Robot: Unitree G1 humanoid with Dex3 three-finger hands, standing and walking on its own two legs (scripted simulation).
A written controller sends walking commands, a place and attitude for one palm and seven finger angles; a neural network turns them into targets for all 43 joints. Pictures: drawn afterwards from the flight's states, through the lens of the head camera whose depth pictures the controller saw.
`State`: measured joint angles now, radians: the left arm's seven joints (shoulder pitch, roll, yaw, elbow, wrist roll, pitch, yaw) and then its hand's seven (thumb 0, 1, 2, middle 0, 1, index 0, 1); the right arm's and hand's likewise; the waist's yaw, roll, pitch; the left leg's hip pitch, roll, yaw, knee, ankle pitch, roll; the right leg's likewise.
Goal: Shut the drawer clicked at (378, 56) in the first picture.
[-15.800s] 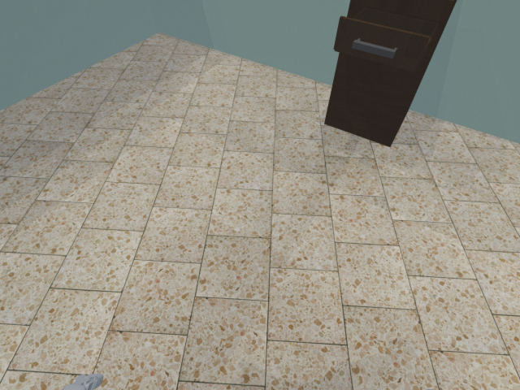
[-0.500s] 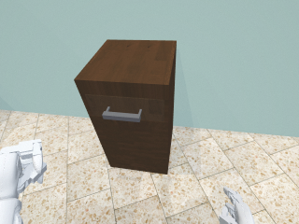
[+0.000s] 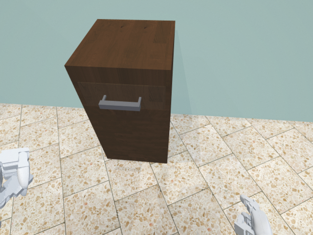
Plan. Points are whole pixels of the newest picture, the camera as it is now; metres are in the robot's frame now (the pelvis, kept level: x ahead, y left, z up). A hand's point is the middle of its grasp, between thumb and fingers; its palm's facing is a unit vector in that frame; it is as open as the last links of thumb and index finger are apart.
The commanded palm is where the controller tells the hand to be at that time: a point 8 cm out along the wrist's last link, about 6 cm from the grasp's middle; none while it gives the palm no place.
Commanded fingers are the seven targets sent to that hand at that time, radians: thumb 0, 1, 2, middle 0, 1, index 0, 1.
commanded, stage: step back with the hand held close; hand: left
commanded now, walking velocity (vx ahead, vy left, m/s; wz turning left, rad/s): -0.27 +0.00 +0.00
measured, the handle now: (121, 101) +0.66 +0.21 -0.13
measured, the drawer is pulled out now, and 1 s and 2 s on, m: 0.00 0.00 0.00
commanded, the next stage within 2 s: stop stepping back and stand still in 0.96 s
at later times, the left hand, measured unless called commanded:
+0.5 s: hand out of the picture +0.13 +0.26 +0.16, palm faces +0.38 -0.79 -0.47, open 3.3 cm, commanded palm +0.05 +0.30 +0.18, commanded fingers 0.00 0.90 0.90 -1.40 -1.60 -1.40 -1.60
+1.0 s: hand out of the picture +0.05 +0.27 +0.16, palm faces +0.36 -0.82 -0.46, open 3.3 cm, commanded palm -0.02 +0.30 +0.18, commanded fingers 0.00 0.90 0.90 -1.40 -1.60 -1.40 -1.60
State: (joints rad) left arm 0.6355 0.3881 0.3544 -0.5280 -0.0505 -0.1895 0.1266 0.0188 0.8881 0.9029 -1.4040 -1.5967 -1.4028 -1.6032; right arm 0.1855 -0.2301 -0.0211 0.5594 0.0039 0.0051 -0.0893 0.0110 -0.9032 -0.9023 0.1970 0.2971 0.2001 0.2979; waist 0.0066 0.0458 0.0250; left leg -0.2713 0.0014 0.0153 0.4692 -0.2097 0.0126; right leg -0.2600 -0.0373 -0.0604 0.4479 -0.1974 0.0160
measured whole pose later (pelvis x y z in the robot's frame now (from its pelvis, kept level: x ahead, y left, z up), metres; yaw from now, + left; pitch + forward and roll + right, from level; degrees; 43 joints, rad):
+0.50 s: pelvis -0.06 +0.01 -0.01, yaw +3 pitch +1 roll -3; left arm 0.59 0.41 0.38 -0.57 -0.01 -0.25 0.16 0.02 0.89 0.90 -1.41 -1.60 -1.41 -1.60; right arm 0.23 -0.21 -0.01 0.57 -0.01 -0.05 -0.10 0.01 -0.90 -0.90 0.20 0.30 0.20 0.30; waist -0.03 0.02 0.02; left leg -0.43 0.00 -0.05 0.56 -0.15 0.03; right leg -0.36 0.04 -0.01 0.62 -0.21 0.02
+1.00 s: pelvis -0.15 +0.02 +0.00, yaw +1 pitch +4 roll -4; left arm 0.61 0.43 0.40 -0.60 -0.04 -0.26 0.14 0.02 0.89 0.90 -1.41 -1.60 -1.41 -1.60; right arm 0.16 -0.18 -0.01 0.59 -0.03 -0.09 -0.06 0.01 -0.90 -0.90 0.20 0.30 0.20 0.30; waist 0.01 0.00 0.00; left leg -0.44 0.01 -0.02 0.42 -0.06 0.06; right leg -0.40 0.09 0.04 0.90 -0.45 0.01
